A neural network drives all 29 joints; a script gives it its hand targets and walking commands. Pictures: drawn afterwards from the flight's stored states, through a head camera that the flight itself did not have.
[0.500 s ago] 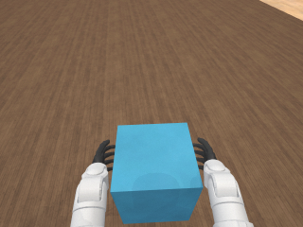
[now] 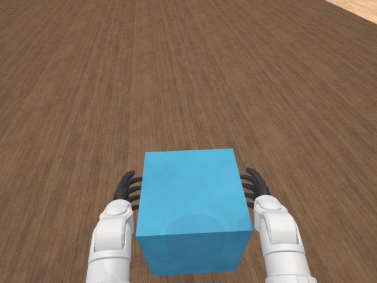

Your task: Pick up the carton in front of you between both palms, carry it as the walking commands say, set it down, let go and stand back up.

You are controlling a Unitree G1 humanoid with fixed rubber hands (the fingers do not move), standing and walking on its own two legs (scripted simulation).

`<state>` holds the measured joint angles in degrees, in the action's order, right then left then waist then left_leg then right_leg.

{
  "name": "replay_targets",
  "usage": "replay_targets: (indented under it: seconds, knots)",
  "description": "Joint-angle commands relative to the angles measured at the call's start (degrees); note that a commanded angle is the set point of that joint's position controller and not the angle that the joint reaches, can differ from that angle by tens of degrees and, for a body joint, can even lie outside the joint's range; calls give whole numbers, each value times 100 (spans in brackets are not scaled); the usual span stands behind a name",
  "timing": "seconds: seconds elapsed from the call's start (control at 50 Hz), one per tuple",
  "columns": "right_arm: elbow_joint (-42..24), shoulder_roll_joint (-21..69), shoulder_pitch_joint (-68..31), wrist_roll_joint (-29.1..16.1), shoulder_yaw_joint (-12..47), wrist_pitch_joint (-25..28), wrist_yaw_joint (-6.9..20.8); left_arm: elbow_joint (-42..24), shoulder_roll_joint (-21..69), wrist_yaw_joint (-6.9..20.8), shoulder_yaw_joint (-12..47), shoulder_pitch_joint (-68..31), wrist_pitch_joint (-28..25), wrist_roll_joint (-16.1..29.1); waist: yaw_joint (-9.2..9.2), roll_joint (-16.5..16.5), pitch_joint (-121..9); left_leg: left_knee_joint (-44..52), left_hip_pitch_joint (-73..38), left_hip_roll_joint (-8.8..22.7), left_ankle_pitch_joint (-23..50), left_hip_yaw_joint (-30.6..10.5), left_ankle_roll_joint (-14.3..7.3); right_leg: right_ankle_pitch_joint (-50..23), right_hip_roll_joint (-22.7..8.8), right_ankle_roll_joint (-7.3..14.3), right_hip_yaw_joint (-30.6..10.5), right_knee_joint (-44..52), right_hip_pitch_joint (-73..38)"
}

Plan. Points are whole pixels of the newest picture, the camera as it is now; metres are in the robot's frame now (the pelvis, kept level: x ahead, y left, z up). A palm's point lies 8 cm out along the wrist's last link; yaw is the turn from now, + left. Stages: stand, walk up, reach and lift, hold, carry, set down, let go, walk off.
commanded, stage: carry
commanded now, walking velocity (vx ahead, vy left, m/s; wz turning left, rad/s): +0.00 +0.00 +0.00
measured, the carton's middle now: (191, 214) +0.30 +0.00 -0.05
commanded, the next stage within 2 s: hold in 0.68 s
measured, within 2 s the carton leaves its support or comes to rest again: neither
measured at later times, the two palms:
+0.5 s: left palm (126, 208) +0.28 +0.14 +0.04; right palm (266, 204) +0.27 -0.16 +0.04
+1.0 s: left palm (147, 202) +0.28 +0.10 +0.05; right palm (294, 229) +0.22 -0.19 +0.04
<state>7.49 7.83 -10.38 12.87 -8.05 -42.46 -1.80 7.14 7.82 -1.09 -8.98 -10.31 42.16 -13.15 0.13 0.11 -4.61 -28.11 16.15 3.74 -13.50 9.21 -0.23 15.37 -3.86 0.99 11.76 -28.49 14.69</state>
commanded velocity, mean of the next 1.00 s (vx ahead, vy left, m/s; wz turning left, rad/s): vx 0.00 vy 0.00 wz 0.00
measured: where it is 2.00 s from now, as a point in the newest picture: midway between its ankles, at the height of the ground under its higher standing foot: outside the picture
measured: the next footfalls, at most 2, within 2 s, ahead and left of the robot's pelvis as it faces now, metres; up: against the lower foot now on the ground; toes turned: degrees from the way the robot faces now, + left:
none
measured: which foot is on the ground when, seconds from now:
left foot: down 0.00-1.00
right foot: down 0.00-1.00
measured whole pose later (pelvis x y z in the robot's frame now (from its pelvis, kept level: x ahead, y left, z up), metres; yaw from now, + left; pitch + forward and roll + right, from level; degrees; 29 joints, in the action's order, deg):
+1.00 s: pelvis -0.03 +0.01 +0.01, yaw -9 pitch -7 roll +0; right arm 9.1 7.9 -10.6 13.7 -10.0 -41.2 -1.6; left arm 12.3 8.4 -0.1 -9.7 -13.5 40.2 -15.1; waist 1.5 0.9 3.0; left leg -22.9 4.4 1.1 -11.4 -0.6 0.6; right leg 9.2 0.4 1.5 3.6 -21.9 5.6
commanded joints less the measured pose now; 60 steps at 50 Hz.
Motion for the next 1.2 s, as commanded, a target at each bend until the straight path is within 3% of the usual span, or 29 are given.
replay_targets:
  seconds: [0.0, 0.66, 0.68, 0.7, 0.72, 0.76, 0.78, 0.8, 0.82, 0.88, 0.94, 0.98, 1.08, 1.18]
  knots:
    - [-495, 5103, -2433, -1410, 3183, 223, 1256, -399, 4983, 1267, 3201, -2375, -198, 1408, -1, -11, -1466, 299, -527, 588, 1234, -556, -44, -1194, -640, -19, -646, 408, -501]
    - [-407, 5147, -2502, -1379, 3135, 230, 1277, -297, 5006, 1301, 3134, -2456, -217, 1395, 0, -12, -1372, 319, -396, 584, 937, -549, 5, -1061, -640, 48, -703, 501, -359]
    - [-263, 5289, -1872, -1355, 2971, 201, 1314, -355, 5112, 1349, 3004, -1876, -191, 1331, 7, -224, -837, 502, -1220, -949, 1903, -1234, -207, -2660, 594, 66, -1742, 775, -1219]
    - [-559, 5161, -2015, -1347, 3026, 299, 1276, -543, 4943, 1319, 3019, -2048, -267, 1381, 5, -263, -1240, 512, -1336, -879, 2069, -1313, -226, -3204, 606, -30, -1881, 637, -1677]
    - [-442, 5124, -2065, -1328, 2993, 306, 1252, -513, 4886, 1297, 2950, -2022, -302, 1340, -39, -224, -1130, 561, -1173, -901, 1982, -1349, -214, -3218, 584, -41, -1929, 646, -1871]
    - [-307, 4969, -1820, -1024, 2748, 353, 1157, -595, 4797, 1347, 2941, -2209, -341, 1289, 63, -221, -940, 656, -767, -935, 1957, -1422, -157, -3087, 612, 8, -1933, 755, -2310]
    - [-194, 4944, -1895, -962, 2654, 406, 1119, -594, 4756, 1373, 3021, -2483, -394, 1374, 199, -228, -891, 698, -718, -935, 1700, -1441, -141, -2813, 607, -1, -1922, 795, -2348]
    - [-60, 4919, -1919, -826, 2514, 426, 1098, -543, 4668, 1430, 3006, -2640, -430, 1414, 246, -223, -673, 761, -429, -897, 1333, -1451, -111, -2300, 610, 17, -1882, 856, -2448]
    - [-142, 5019, -2124, -879, 2541, 460, 1115, -473, 4750, 1457, 3079, -2721, -443, 1408, 253, -84, -664, 804, -346, -893, 1170, -1425, -90, -2232, 593, 18, -1820, 825, -2543]
    - [-317, 5311, -2809, -1242, 2906, 446, 1270, -76, 5064, 1465, 2990, -2640, -455, 1249, -26, -125, -939, 874, -480, -916, 719, -1447, -142, -1751, 578, -88, -1799, 814, -2471]
    - [-360, 5445, -3131, -1471, 3227, 355, 1452, 339, 5130, 1416, 2509, -2348, -450, 968, -402, -168, -823, 961, -427, -919, 431, -1420, -251, -1245, 575, -202, -1775, 883, -2323]
    - [-136, 5371, -3199, -1405, 3082, 302, 1525, 611, 5150, 1421, 2262, -2394, -440, 839, -449, -181, -566, 1002, -430, -860, 242, -1418, -289, -895, 588, -194, -1760, 941, -2117]
    - [650, 5357, -3198, -1098, 2392, 243, 1644, 958, 5327, 1598, 2249, -3014, -361, 878, -108, 29, -87, 1065, -633, -733, -477, -1401, -227, 91, 689, -17, -1660, 1000, -1476]
    - [887, 5566, -3337, -993, 2171, 320, 1764, 872, 5639, 1776, 2497, -3642, -374, 1088, 160, 321, -217, 1234, -566, -598, -807, -1486, -139, 58, 779, 64, -1550, 836, -1556]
